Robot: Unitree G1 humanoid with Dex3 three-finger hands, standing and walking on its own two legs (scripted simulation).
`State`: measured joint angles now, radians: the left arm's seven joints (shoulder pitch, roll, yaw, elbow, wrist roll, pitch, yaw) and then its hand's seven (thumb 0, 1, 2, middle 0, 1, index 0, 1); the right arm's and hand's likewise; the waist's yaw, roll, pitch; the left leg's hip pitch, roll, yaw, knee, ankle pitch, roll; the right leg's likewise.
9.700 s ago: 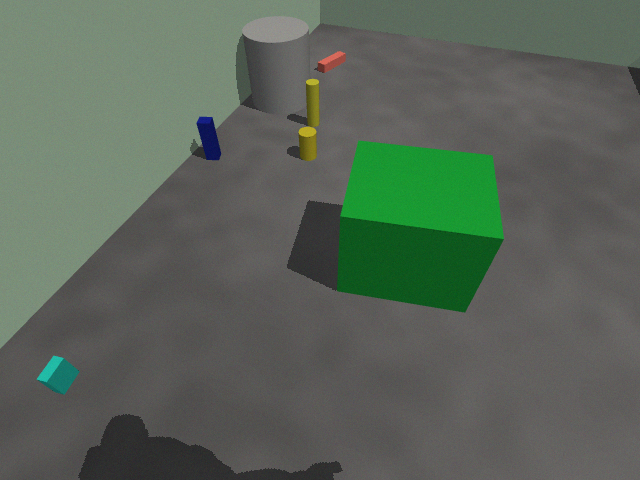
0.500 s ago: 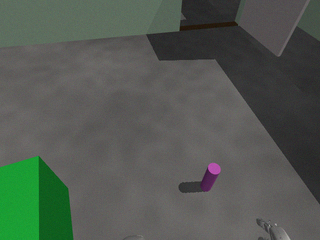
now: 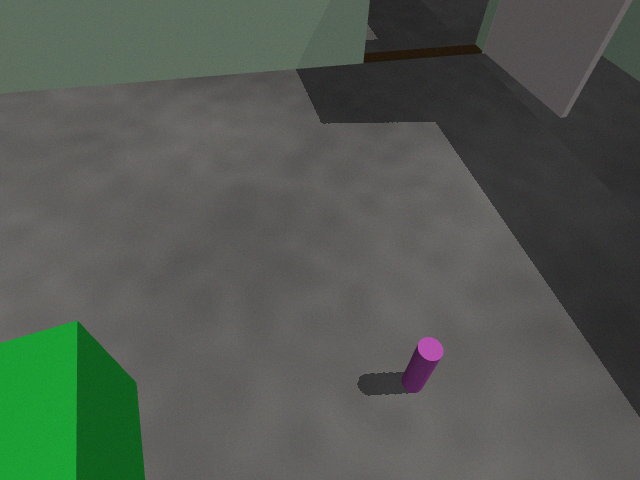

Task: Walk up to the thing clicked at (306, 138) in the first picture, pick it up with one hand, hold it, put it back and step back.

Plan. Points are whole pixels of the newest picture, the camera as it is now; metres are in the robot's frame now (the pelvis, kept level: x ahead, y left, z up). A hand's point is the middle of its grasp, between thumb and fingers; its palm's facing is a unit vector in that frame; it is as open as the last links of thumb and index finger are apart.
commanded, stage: walk up
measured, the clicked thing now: out of the picture +0.61 +1.46 -0.70
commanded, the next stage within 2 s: stand in 0.46 s
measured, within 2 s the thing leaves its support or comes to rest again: neither
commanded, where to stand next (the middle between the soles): +0.06 +0.01 m, yaw -2 degrees
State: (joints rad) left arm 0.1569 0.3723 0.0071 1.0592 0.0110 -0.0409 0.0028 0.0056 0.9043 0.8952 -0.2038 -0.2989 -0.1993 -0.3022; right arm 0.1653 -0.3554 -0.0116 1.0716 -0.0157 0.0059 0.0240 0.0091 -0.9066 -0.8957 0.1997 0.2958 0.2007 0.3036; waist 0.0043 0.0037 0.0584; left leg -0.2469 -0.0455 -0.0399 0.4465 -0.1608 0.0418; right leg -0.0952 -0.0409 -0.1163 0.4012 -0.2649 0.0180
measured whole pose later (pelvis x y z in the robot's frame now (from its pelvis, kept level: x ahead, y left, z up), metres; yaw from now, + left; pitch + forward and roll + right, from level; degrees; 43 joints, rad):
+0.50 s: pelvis +0.01 +0.00 +0.00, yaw +1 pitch -2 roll -1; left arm 0.12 0.38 0.02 1.11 0.01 -0.02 0.01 0.00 0.90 0.90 -0.20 -0.30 -0.20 -0.30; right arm 0.08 -0.34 -0.01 1.10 -0.01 0.01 0.02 0.01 -0.91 -0.90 0.20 0.30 0.20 0.30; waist 0.02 0.00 0.06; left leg -0.21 -0.06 -0.04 0.39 -0.15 0.05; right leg -0.06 -0.06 -0.12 0.36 -0.26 0.03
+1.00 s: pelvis +0.01 -0.01 +0.01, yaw -1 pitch -3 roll +0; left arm 0.13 0.34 0.00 1.15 0.01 -0.02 0.00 0.00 0.90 0.90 -0.20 -0.30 -0.20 -0.30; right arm 0.08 -0.34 0.00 1.15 -0.01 -0.01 0.00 0.01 -0.91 -0.90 0.20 0.30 0.20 0.30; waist 0.01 0.00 0.05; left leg -0.17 -0.03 -0.03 0.33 -0.12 0.02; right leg -0.03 -0.02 -0.10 0.31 -0.23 0.00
